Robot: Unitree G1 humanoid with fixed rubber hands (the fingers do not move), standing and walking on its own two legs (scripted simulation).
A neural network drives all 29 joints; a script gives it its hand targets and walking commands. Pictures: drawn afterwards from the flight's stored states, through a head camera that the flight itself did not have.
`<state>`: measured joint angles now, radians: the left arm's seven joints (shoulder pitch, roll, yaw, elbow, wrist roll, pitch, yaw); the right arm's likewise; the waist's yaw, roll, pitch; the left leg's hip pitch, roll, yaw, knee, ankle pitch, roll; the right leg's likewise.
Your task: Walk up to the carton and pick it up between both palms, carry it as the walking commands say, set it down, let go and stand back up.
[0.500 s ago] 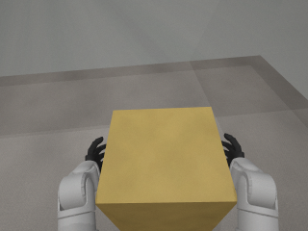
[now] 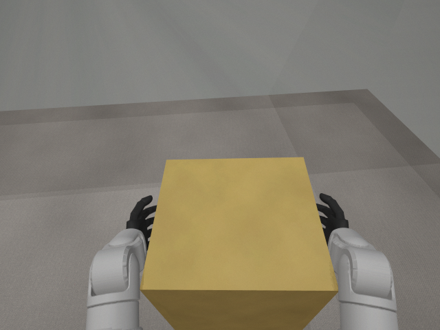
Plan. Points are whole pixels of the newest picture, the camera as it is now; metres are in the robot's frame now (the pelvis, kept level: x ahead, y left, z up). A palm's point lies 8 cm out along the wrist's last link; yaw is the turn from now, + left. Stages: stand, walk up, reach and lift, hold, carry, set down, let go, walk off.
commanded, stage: carry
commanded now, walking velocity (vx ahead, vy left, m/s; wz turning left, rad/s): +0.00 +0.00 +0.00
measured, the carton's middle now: (235, 249) +0.28 +0.00 +0.00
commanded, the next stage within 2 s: none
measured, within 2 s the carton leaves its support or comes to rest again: neither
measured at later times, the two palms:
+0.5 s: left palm (110, 244) +0.25 +0.21 +0.07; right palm (315, 245) +0.26 -0.13 +0.07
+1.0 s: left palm (122, 246) +0.25 +0.19 +0.07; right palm (326, 245) +0.26 -0.15 +0.07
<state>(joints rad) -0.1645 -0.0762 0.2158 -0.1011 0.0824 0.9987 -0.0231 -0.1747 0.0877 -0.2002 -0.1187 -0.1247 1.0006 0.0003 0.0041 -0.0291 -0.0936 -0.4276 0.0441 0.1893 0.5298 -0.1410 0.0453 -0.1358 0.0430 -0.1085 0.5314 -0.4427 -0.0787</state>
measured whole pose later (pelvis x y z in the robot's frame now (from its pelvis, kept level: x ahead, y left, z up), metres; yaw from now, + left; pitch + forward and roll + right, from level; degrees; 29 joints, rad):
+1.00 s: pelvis -0.01 +0.02 +0.00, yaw +1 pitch +3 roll +1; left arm -0.13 -0.08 0.20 -0.12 0.09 1.00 -0.02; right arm -0.15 0.10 -0.21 -0.13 -0.12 0.99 0.01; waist 0.00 -0.01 -0.12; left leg -0.43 0.01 0.19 0.47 -0.09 0.08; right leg -0.17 0.01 -0.12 0.54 -0.43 -0.06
